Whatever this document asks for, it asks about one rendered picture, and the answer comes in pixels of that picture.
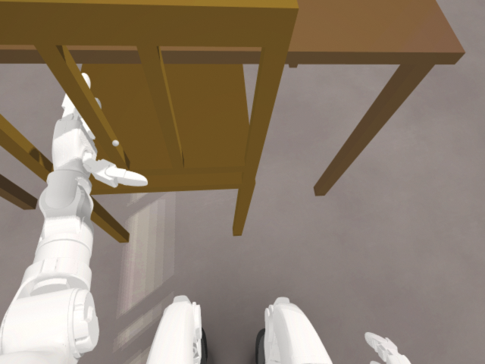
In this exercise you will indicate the robot left hand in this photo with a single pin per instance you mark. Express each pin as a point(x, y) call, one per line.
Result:
point(72, 139)

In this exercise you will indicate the robot shin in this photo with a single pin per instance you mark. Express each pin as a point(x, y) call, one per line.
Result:
point(197, 353)
point(272, 353)

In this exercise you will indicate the table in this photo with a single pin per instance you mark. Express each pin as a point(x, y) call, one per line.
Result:
point(412, 33)

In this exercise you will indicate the left robot shin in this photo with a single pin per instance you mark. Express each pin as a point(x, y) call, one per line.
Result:
point(197, 353)

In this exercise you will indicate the robot right hand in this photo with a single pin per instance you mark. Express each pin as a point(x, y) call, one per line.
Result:
point(386, 349)

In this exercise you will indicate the robot left forearm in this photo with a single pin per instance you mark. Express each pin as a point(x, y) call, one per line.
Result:
point(65, 246)

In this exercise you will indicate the right robot shin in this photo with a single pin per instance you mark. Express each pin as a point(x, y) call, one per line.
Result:
point(272, 353)

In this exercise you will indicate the robot left upper arm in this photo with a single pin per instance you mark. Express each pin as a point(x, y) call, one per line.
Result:
point(50, 328)

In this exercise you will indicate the chair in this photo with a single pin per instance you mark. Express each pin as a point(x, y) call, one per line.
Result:
point(182, 126)

